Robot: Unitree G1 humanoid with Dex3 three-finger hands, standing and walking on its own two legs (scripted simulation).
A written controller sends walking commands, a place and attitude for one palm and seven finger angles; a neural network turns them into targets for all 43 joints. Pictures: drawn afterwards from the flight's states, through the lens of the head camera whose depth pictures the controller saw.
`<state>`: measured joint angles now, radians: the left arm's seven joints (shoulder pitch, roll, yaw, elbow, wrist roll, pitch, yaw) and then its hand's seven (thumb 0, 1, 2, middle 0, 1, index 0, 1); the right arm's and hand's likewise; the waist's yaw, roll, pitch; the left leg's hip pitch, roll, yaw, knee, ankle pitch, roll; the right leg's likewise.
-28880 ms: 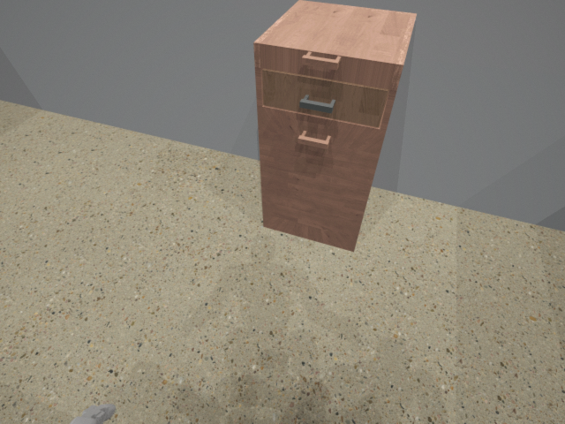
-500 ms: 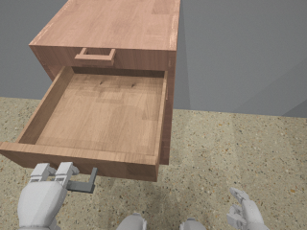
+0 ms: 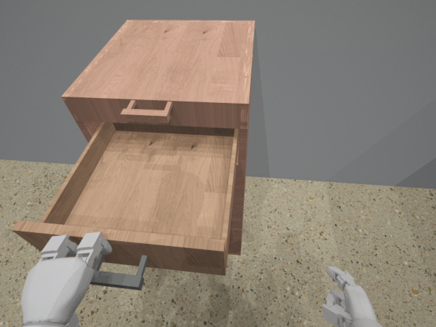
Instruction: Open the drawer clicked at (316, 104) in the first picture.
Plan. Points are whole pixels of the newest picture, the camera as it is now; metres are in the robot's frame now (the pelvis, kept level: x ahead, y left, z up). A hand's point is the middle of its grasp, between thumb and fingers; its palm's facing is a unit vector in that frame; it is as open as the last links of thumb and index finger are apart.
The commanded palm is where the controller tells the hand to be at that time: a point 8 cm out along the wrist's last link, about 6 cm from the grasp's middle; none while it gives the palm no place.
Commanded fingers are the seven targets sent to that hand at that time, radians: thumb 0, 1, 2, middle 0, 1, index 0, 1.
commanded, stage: lift the hand off the handle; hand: left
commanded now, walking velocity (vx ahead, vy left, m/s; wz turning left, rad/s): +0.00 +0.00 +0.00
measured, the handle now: (118, 269) +0.22 +0.22 -0.01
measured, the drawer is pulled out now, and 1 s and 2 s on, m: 0.30 0.30 0.30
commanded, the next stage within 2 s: draw the hand back to the body in 0.82 s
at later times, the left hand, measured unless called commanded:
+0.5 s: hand (66, 267) +0.18 +0.24 +0.10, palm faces +0.02 -0.08 -1.00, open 13.8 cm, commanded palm +0.15 +0.24 +0.16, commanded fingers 0.00 -0.50 0.30 -0.30 -1.20 -0.30 -1.20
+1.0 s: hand (47, 272) +0.17 +0.25 +0.12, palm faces -0.01 -0.10 -1.00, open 13.8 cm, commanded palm +0.15 +0.25 +0.19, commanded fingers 0.00 -0.50 0.30 -0.30 -1.20 -0.30 -1.20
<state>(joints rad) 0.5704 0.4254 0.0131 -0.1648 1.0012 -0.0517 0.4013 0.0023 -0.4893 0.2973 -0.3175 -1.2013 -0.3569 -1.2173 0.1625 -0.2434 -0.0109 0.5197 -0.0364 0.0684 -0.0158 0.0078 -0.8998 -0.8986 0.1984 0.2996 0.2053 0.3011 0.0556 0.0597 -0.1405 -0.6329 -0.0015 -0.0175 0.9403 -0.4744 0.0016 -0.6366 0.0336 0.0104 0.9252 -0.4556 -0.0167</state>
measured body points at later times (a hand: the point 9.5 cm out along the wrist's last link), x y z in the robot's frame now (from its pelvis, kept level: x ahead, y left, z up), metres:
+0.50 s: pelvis +0.02 +0.00 +0.02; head +0.02 -0.04 +0.47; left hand +0.18 +0.24 +0.15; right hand +0.22 -0.22 -0.07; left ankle +0.00 +0.12 -0.69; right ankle +0.00 -0.11 -0.69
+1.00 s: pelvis +0.02 +0.01 +0.04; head +0.02 -0.03 +0.48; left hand +0.16 +0.25 +0.18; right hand +0.24 -0.20 -0.04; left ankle +0.00 +0.12 -0.69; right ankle +0.00 -0.11 -0.69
